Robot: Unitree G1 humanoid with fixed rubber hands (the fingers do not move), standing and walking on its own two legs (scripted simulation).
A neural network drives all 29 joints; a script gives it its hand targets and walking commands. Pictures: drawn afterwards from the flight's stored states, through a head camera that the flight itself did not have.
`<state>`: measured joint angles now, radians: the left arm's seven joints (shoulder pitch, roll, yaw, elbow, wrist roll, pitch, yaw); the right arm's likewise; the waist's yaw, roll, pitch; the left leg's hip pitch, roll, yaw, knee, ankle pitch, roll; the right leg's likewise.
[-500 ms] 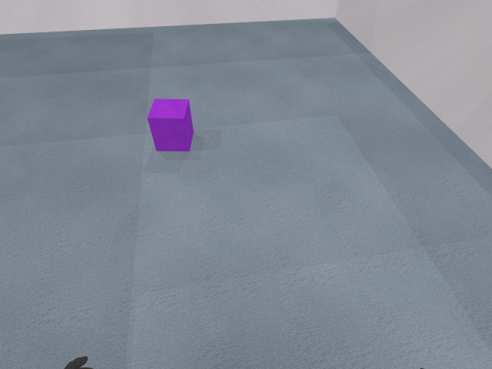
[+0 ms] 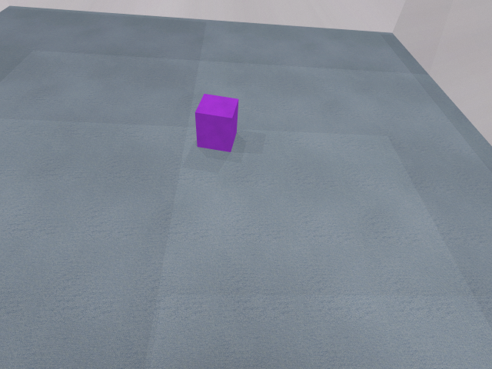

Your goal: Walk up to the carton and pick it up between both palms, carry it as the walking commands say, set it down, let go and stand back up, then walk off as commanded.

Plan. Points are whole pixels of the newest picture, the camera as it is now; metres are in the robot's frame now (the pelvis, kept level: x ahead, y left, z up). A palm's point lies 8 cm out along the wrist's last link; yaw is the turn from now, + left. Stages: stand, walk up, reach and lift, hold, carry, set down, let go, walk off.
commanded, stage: walk up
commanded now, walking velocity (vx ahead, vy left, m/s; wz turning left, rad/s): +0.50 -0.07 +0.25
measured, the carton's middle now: (217, 123) +1.54 +0.17 -0.63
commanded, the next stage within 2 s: none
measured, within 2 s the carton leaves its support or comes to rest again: neither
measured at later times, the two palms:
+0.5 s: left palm (156, 235) +0.41 +0.21 -0.11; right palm (403, 348) +0.21 -0.30 -0.13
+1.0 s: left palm (121, 242) +0.40 +0.29 -0.13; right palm (304, 156) +0.70 -0.15 -0.10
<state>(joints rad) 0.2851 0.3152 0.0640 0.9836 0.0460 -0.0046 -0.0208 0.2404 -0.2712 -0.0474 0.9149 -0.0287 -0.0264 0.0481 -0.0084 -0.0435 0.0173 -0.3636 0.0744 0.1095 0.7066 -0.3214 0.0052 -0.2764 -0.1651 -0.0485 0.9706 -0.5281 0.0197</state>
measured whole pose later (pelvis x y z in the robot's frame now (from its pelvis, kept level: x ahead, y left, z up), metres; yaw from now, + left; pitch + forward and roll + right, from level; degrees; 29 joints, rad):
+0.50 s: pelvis +0.26 -0.04 +0.00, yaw +6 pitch +1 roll -1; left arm 0.03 0.22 0.05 0.90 0.04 -0.08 -0.03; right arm 0.40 -0.24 -0.04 1.08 -0.01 -0.06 -0.01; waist -0.08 0.03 0.07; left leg -0.13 0.09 -0.03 0.92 -0.51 0.00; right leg -0.48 -0.06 -0.16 0.65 -0.16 -0.04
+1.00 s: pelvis +0.51 +0.05 +0.01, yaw +5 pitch +1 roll +0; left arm 0.46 0.22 0.06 1.05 0.02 -0.06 0.00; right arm 0.03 -0.20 -0.04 0.93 -0.04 -0.07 0.04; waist 0.07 -0.02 0.05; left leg -0.43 0.08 0.16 0.60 -0.16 0.03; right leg -0.10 -0.14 -0.07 0.73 -0.48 0.04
